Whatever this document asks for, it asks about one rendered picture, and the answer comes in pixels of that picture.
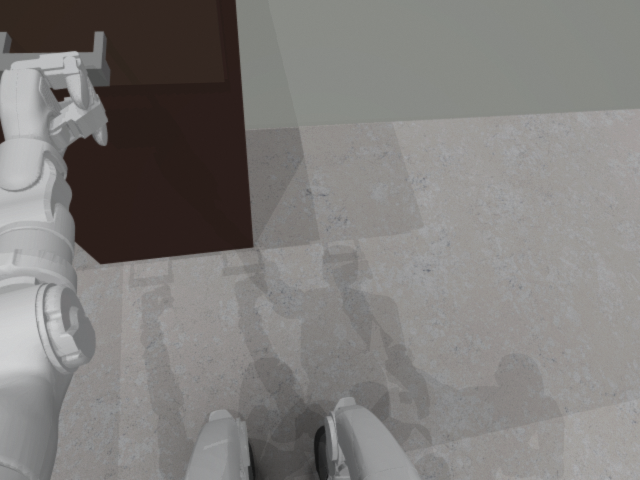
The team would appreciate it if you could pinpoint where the cabinet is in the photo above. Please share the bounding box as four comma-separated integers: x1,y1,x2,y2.
0,0,253,264

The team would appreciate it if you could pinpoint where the right robot thigh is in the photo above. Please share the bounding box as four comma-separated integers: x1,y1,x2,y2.
324,405,421,480

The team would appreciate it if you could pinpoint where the robot left upper arm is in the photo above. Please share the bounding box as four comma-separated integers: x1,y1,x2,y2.
0,283,96,480

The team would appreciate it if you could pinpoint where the left robot hand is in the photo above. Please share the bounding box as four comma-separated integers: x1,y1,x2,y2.
0,51,108,158

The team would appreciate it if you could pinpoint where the right robot shin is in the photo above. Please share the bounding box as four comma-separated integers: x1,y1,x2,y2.
326,397,356,480

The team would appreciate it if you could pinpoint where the handle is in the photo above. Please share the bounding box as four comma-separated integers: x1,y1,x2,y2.
0,31,110,88

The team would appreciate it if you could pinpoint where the drawer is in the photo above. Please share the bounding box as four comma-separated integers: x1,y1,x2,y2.
0,0,225,85

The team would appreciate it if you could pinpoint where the robot left forearm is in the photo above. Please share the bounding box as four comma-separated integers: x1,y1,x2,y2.
0,138,77,295

